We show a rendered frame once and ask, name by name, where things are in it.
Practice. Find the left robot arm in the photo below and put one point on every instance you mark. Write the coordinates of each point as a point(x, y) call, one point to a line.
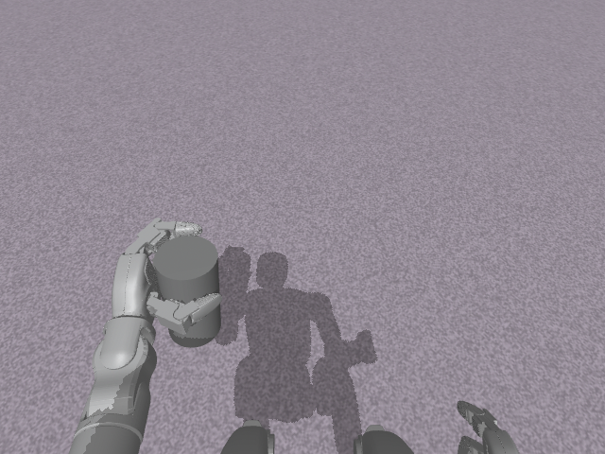
point(115, 414)

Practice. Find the can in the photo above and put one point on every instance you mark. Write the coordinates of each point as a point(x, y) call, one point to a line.
point(187, 269)

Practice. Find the left robot hand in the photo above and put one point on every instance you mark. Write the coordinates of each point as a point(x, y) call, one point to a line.
point(135, 288)

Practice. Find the right robot hand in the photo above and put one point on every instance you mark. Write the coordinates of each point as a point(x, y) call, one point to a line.
point(495, 440)

